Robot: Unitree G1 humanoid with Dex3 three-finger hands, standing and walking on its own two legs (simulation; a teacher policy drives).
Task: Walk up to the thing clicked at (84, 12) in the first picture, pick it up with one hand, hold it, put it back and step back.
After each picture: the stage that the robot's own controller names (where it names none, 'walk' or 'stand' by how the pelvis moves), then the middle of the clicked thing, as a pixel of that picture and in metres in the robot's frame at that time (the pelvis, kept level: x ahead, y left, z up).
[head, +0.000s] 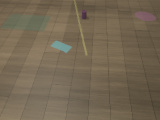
stand; (84, 14) +1.99 -0.03 -0.72
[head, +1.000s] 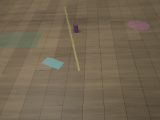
walk; (75, 28) +1.86 +0.20 -0.70
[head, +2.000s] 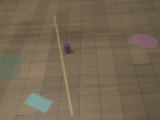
walk; (67, 48) +1.28 +0.29 -0.72
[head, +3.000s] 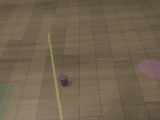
walk; (63, 80) +0.84 +0.26 -0.72
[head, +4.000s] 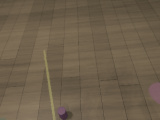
walk; (62, 113) +0.52 +0.25 -0.72
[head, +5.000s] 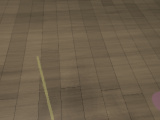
stand; out of the picture +0.39 +0.10 -0.68
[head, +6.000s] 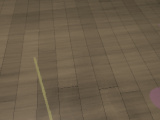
stand; out of the picture +0.38 +0.14 -0.70
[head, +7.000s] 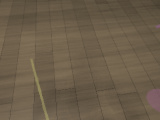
stand; out of the picture +0.37 +0.14 -0.70
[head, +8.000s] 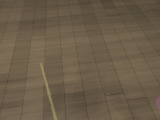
stand; out of the picture +0.36 +0.11 -0.73
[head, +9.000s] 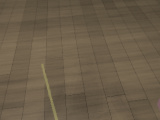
stand; out of the picture +0.36 +0.10 -0.73
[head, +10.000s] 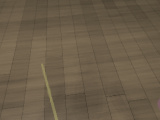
stand; out of the picture +0.35 +0.10 -0.73
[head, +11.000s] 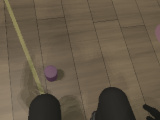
go down; (51, 73) +0.44 +0.11 -0.41
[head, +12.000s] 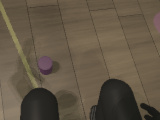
go down; (45, 66) +0.45 +0.11 -0.34
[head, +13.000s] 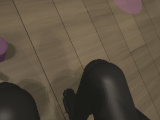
close in; out of the picture +0.46 +0.16 -0.24
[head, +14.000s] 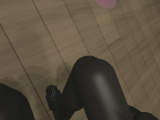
rest palm; out of the picture +0.46 +0.18 -0.24
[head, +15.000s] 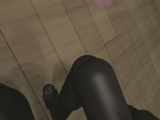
lift; out of the picture +0.45 +0.18 -0.25
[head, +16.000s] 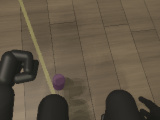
lift; (58, 82) +0.41 +0.12 -0.41
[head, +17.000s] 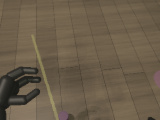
go down; (63, 117) +0.36 +0.11 -0.63
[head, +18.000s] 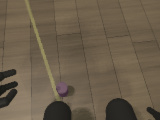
walk; (62, 89) +0.41 +0.12 -0.46
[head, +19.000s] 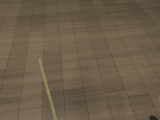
stand; out of the picture +0.34 +0.10 -0.66
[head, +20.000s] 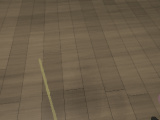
stand; out of the picture +0.34 +0.11 -0.66
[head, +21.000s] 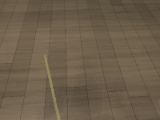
stand; out of the picture +0.34 +0.11 -0.69
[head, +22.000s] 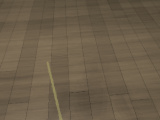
stand; out of the picture +0.35 +0.11 -0.72
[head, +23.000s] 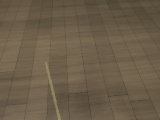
stand; out of the picture +0.33 +0.11 -0.73
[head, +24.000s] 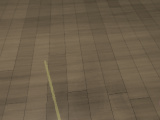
walk; out of the picture +0.33 +0.11 -0.73
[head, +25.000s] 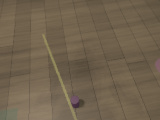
walk; (75, 102) +0.49 +0.11 -0.71
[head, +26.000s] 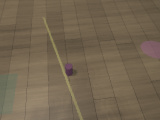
walk; (69, 69) +0.82 +0.11 -0.70
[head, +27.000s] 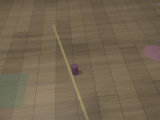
stand; (74, 69) +0.96 +0.13 -0.71
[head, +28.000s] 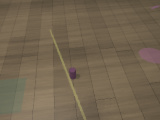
stand; (72, 73) +0.95 +0.12 -0.72
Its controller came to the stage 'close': yes
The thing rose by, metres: 0.03
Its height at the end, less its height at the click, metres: +0.00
